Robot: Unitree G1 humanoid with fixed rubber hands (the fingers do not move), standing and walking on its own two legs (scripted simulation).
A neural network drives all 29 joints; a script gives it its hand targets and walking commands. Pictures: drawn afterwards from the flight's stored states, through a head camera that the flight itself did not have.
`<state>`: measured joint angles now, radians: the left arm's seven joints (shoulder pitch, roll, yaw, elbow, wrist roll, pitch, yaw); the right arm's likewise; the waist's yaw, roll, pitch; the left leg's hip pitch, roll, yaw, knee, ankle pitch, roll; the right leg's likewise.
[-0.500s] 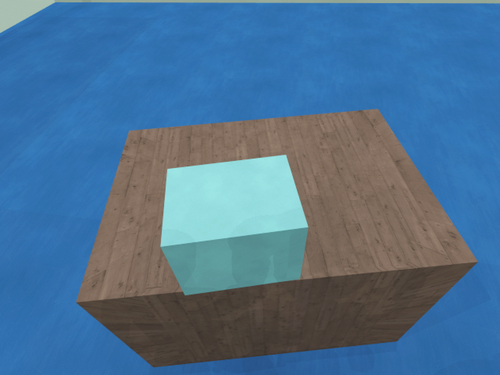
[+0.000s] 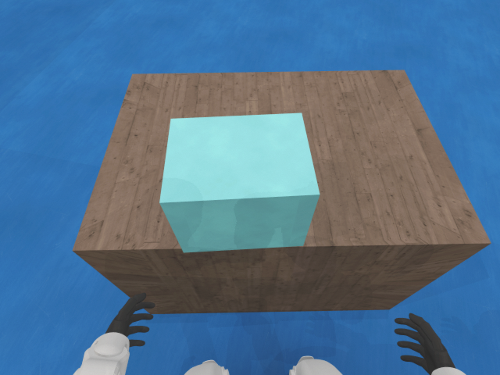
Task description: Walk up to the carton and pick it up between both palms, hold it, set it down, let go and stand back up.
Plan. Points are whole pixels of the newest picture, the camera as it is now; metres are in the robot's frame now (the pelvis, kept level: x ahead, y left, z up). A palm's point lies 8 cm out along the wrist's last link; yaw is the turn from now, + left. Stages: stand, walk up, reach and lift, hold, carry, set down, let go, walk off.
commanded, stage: reach and lift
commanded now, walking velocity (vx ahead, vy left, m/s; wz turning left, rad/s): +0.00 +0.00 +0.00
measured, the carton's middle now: (240, 185) +0.48 +0.03 -0.05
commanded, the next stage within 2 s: none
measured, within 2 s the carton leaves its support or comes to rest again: neither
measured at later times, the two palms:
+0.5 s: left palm (106, 356) +0.18 +0.23 -0.05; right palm out of the picture +0.12 -0.24 -0.06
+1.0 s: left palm (107, 336) +0.20 +0.23 -0.03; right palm (420, 331) +0.20 -0.24 -0.04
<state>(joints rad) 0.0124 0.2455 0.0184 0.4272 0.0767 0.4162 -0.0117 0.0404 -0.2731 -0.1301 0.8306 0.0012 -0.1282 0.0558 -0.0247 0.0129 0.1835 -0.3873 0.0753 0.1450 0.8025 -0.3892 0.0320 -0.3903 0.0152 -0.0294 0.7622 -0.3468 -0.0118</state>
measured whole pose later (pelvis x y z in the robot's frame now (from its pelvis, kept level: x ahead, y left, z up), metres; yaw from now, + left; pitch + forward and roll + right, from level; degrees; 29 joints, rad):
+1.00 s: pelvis +0.03 -0.02 +0.03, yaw +2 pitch -3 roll +0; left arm 0.13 0.26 -0.01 0.72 -0.12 -0.32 0.02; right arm 0.16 -0.17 -0.01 0.84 0.18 -0.44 0.03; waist 0.00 -0.02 0.06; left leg -0.15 0.03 0.09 0.48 -0.27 0.00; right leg -0.16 0.01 -0.04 0.48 -0.26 -0.03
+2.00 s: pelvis +0.03 -0.02 +0.03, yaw +3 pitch +3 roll +0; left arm -0.26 0.32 -0.07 0.85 -0.31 -0.33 -0.02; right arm -0.23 -0.28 0.09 0.86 0.38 -0.36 0.01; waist 0.00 -0.01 -0.05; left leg -0.31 0.02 0.05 0.52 -0.27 0.00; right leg -0.31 0.02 -0.04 0.51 -0.26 -0.03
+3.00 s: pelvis +0.02 -0.02 +0.02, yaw +2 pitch +18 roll -1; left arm -0.92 0.34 -0.05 1.30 -0.28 -0.20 -0.02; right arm -0.89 -0.40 0.20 1.27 0.52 -0.18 0.00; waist 0.01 0.00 -0.20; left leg -0.64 0.03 0.02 0.56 -0.23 0.00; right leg -0.62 0.04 -0.04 0.51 -0.20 -0.03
